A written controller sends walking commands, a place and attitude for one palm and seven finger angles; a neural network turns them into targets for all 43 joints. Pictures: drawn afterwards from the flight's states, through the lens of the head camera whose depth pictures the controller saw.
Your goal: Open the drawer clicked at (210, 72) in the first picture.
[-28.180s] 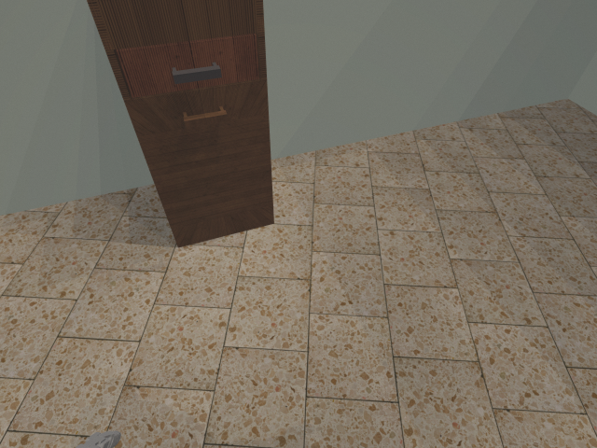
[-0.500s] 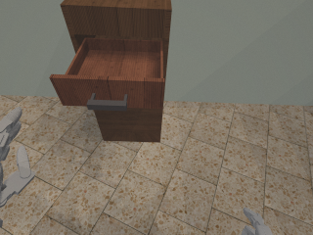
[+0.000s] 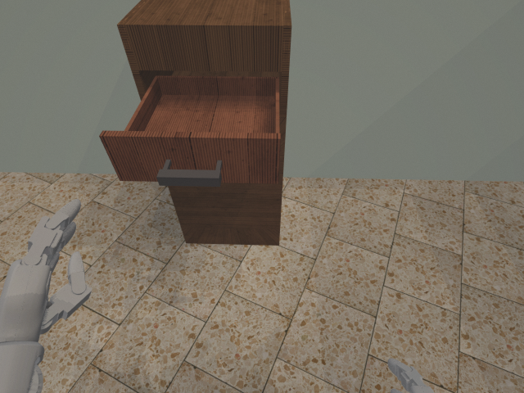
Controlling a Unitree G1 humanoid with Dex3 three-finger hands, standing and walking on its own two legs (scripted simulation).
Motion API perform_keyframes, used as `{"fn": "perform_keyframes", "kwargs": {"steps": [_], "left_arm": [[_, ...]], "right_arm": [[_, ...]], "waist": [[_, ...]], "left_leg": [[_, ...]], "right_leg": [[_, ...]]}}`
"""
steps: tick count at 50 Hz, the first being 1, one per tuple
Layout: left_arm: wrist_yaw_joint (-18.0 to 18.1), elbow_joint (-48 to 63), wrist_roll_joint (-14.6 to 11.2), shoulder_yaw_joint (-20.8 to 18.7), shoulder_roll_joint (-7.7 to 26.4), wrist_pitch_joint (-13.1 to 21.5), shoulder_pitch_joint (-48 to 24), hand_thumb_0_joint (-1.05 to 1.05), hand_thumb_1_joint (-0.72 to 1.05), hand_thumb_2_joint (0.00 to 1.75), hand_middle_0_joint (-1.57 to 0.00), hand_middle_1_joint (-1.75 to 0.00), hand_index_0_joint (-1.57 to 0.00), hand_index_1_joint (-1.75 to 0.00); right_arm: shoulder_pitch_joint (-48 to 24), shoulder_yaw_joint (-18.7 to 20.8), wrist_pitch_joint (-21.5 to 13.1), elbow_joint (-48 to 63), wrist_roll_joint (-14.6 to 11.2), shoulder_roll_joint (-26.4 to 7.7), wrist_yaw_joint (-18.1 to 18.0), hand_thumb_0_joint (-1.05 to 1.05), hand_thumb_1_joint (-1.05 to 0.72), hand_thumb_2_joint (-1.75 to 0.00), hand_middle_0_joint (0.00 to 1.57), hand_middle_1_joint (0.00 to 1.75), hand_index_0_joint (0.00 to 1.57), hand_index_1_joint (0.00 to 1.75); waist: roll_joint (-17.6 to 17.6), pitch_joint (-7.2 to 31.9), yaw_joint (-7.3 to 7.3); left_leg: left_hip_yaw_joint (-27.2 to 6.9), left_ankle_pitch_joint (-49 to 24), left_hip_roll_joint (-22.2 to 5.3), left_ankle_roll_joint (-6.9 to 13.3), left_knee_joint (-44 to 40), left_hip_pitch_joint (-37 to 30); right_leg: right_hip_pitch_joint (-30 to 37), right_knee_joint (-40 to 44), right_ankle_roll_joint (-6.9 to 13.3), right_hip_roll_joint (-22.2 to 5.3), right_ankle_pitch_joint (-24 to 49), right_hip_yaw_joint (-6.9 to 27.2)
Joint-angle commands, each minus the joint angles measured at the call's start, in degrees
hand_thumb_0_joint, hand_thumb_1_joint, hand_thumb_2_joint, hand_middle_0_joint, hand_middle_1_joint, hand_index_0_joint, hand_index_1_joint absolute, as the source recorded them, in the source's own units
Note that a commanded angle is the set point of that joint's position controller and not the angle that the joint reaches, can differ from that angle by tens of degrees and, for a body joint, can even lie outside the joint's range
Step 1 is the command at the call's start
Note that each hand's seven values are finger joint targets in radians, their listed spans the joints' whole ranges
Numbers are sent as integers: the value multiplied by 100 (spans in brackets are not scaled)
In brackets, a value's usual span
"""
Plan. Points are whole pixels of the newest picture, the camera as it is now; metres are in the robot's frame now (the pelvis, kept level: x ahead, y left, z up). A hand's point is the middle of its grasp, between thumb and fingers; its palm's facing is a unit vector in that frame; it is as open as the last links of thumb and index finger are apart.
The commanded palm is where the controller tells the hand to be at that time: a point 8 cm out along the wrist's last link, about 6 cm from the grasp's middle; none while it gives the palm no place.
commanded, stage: let the arm hang, fingers relaxed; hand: left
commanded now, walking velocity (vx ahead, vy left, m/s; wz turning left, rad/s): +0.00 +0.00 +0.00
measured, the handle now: (191, 170) +0.56 +0.19 +0.01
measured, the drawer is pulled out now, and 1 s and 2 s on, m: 0.30 0.30 0.30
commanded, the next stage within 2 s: look to check the result in 1.04 s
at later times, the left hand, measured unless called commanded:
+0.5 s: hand out of the picture -0.04 +0.20 -0.15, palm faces +0.03 -0.97 -0.25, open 7.3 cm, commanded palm none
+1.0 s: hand out of the picture -0.01 +0.17 -0.15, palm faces +0.01 -0.98 -0.21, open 7.4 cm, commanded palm none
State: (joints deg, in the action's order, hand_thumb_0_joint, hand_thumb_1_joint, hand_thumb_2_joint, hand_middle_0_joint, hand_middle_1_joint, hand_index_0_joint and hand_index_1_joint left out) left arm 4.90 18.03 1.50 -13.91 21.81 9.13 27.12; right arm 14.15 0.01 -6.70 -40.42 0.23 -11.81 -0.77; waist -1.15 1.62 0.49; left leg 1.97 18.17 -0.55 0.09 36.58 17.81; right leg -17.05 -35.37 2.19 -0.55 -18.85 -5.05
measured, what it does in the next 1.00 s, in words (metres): stands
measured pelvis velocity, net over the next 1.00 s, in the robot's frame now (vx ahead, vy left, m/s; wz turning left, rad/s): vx -0.03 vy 0.00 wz -0.02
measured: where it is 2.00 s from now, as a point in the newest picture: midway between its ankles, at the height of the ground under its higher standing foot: outside the picture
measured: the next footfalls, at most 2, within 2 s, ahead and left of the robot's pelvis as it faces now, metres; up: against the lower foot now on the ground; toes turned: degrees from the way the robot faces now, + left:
none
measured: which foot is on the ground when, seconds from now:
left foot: down 0.00-1.00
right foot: down 0.00-1.00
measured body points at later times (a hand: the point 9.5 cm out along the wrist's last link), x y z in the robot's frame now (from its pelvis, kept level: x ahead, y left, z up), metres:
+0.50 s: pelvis -0.01 +0.00 +0.02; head +0.01 -0.01 +0.46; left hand -0.04 +0.25 -0.13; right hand -0.01 -0.22 -0.15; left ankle +0.00 +0.12 -0.73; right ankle +0.00 -0.09 -0.73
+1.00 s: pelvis -0.03 +0.00 +0.02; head -0.02 -0.02 +0.47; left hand +0.00 +0.23 -0.14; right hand -0.06 -0.22 -0.15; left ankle +0.00 +0.12 -0.73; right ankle +0.00 -0.09 -0.73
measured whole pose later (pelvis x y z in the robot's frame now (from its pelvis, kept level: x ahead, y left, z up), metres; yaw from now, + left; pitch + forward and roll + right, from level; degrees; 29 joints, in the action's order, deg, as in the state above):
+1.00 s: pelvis -0.03 +0.00 +0.02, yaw -1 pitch -2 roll +0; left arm 1.4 -64.7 0.8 -1.4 8.7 0.0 13.4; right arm 17.6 0.5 1.0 -64.6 1.3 -8.1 -2.1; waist -1.4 -3.1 0.9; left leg 2.7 10.4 -1.2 -0.1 22.8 10.0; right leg -10.3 -22.7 2.6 0.8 -10.3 -4.5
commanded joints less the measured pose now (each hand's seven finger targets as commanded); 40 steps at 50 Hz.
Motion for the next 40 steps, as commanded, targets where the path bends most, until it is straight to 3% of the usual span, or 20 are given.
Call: {"fn": "perform_keyframes", "kwargs": {"steps": [1,3,4,5,6,8,10,12,15,17,23,26,31,35,40], "left_arm": [[-428,-2883,76,843,-299,-937,-287,0,90,90,-20,-30,-20,-30],[-434,-3415,71,883,-206,-956,-489,0,90,90,-20,-30,-20,-30],[-416,-3764,66,898,-157,-964,-645,0,90,90,-20,-30,-20,-30],[-401,-4121,52,915,-120,-985,-789,0,90,90,-20,-30,-20,-30],[-382,-4452,27,950,-123,-1001,-929,0,90,90,-20,-30,-20,-30],[-359,-5089,-23,1016,-198,-1003,-997,0,90,90,-20,-30,-20,-30],[-354,-5736,-61,1070,-224,-980,-952,0,90,90,-20,-30,-20,-30],[-366,-6248,-73,1109,-268,-934,-888,0,90,90,-20,-30,-20,-30],[-362,-6767,-88,1106,-416,-902,-835,0,90,90,-20,-30,-20,-30],[-370,-7046,-88,1134,-433,-874,-831,0,90,90,-20,-30,-20,-30],[-349,-7705,-100,1223,-521,-870,-829,0,90,90,-20,-30,-20,-30],[-330,-7934,-103,1234,-512,-856,-757,0,90,90,-20,-30,-20,-30],[-305,-8108,-99,1226,-534,-842,-761,0,90,90,-20,-30,-20,-30],[-299,-8165,-96,1211,-523,-857,-868,0,90,90,-20,-30,-20,-30],[-295,-8169,-89,1178,-551,-861,-921,0,90,90,-20,-30,-20,-30]], "right_arm": [[130,307,302,75,58,-614,136,0,-90,-90,20,30,20,30],[4,247,445,93,117,-716,98,0,-90,-90,20,30,20,30],[-58,244,496,47,137,-742,76,0,-90,-90,20,30,20,30],[-62,223,538,-45,142,-710,51,0,-90,-90,20,30,20,30],[-91,209,566,-148,147,-703,41,0,-90,-90,20,30,20,30],[-111,146,591,-378,151,-706,-4,0,-90,-90,20,30,20,30],[-142,109,620,-621,117,-632,-35,0,-90,-90,20,30,20,30],[-28,91,645,-847,79,-547,-70,0,-90,-90,20,30,20,30],[144,94,673,-1135,89,-385,-99,0,-90,-90,20,30,20,30],[284,98,686,-1309,63,-356,-112,0,-90,-90,20,30,20,30],[468,88,703,-1773,50,-325,-146,0,-90,-90,20,30,20,30],[522,89,700,-1938,30,-289,-147,0,-90,-90,20,30,20,30],[557,98,691,-2119,46,-265,-154,0,-90,-90,20,30,20,30],[579,103,704,-2219,65,-208,-148,0,-90,-90,20,30,20,30],[620,121,706,-2270,86,-151,-148,0,-90,-90,20,30,20,30]], "waist": [[925,468,117],[1447,180,21],[1413,59,11],[1175,21,25],[534,-92,17],[-287,-255,-52],[-551,-400,-97],[-416,-294,-62],[-837,-165,-25],[-349,-43,6],[-68,-569,22],[151,-603,-1],[128,-543,-1],[153,-870,1],[-18,-868,1]], "left_leg": [[-369,-1162,-257,145,74,-106],[-478,-1287,-257,235,-7,70],[-467,-1536,-215,222,-65,3],[-461,-1810,-218,200,-227,-134],[-532,-2163,-298,193,-485,-276],[-721,-2513,-506,271,-890,-239],[-655,-1919,-488,247,-1170,-201],[-578,-1439,-457,223,-1242,-423],[-529,-950,-440,197,-1411,-557],[-513,-1057,-493,204,-1421,-778],[-490,-1009,-547,188,-1693,-791],[-485,-983,-553,192,-1772,-873],[-455,-871,-541,187,-1854,-922],[-433,-636,-504,164,-1934,-687],[-397,-442,-468,147,-1947,-624]], "right_leg": [[-28,207,210,-865,1764,574],[133,434,154,-821,1758,658],[191,482,181,-860,2093,724],[278,466,170,-848,2342,700],[257,413,134,-730,2274,636],[436,459,-1,-486,1743,544],[571,794,17,-443,1212,612],[673,1159,47,-489,1118,698],[759,1435,92,-504,956,684],[784,1565,83,-535,1090,648],[527,1814,82,-527,872,589],[489,1874,76,-515,745,572],[496,1918,71,-508,604,617],[367,1975,69,-516,347,640],[319,2003,76,-516,119,700]]}}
